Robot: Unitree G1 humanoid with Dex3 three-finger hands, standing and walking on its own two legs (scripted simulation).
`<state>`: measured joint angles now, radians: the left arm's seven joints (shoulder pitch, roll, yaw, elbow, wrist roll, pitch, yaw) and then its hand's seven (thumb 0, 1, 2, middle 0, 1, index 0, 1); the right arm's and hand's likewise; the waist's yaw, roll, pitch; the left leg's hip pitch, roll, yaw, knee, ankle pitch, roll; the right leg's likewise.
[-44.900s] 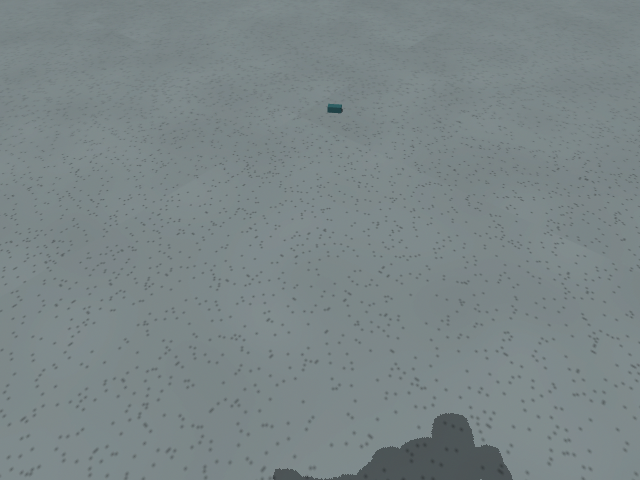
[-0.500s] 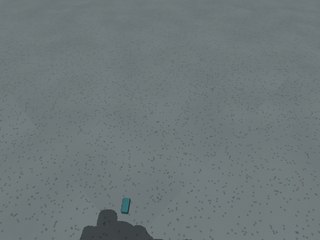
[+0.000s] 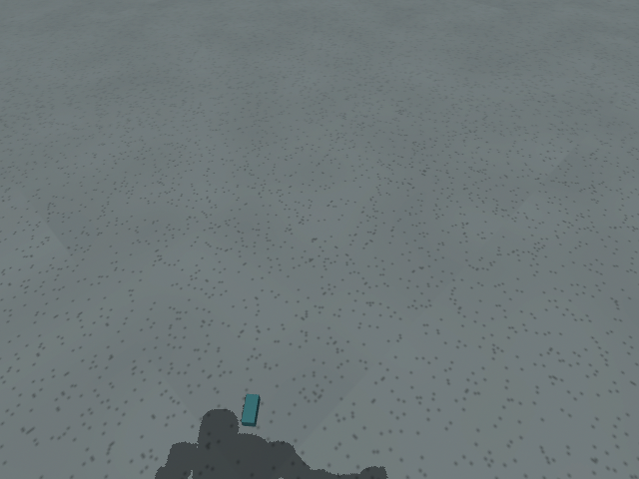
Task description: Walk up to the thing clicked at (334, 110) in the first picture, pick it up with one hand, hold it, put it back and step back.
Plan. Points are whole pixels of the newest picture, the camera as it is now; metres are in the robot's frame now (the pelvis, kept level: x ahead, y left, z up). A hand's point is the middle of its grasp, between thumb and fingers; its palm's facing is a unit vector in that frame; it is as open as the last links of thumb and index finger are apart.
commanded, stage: stand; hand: left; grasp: from above
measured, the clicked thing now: (251, 410) +0.47 +0.24 -0.76
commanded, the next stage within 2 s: step back in 0.78 s
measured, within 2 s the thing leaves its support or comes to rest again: neither
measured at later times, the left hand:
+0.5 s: hand out of the picture +0.09 +0.24 -0.16, palm faces +0.00 -0.94 -0.34, open 7.4 cm
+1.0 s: hand out of the picture +0.08 +0.28 -0.17, palm faces -0.02 -0.92 -0.38, open 7.4 cm
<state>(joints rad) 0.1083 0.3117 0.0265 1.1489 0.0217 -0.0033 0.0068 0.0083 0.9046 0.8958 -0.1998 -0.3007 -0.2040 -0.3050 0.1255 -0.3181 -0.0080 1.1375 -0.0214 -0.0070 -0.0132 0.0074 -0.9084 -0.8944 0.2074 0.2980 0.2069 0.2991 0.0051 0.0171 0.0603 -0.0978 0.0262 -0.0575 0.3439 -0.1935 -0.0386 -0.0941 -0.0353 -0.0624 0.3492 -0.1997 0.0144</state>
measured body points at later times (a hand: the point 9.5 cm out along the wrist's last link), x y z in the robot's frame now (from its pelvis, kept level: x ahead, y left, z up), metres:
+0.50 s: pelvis +0.01 +0.00 +0.00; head +0.02 -0.01 +0.45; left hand +0.09 +0.29 -0.13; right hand +0.08 -0.30 -0.14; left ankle +0.00 +0.15 -0.75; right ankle +0.00 -0.13 -0.75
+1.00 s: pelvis -0.03 +0.02 -0.01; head +0.04 +0.02 +0.43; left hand +0.08 +0.33 -0.14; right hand +0.06 -0.30 -0.14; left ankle -0.04 +0.14 -0.71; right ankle +0.00 -0.12 -0.75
